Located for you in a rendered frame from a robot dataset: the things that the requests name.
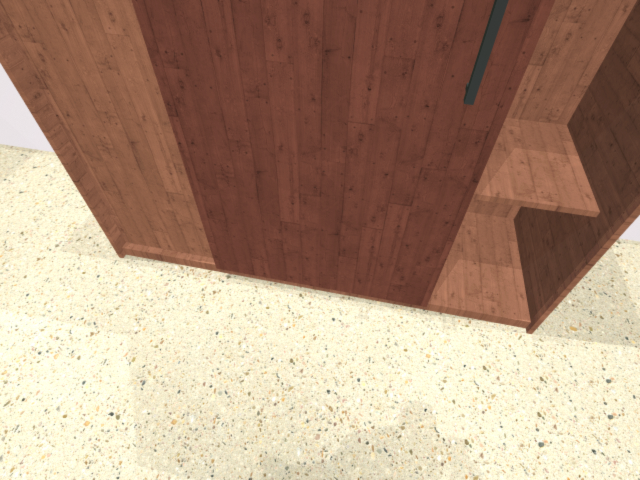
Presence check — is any handle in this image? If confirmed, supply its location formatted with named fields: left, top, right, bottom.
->
left=464, top=0, right=509, bottom=105

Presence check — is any wardrobe door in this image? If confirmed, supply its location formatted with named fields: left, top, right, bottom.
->
left=132, top=0, right=555, bottom=307
left=0, top=0, right=213, bottom=258

